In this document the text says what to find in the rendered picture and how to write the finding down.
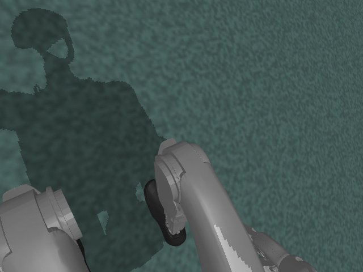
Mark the right robot arm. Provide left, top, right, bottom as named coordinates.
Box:
left=278, top=254, right=317, bottom=272

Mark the right robot foot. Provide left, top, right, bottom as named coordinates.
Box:
left=144, top=179, right=186, bottom=247

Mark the right robot hand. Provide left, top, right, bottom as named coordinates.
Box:
left=244, top=224, right=290, bottom=272

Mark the left robot foot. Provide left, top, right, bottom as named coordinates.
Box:
left=77, top=239, right=91, bottom=272

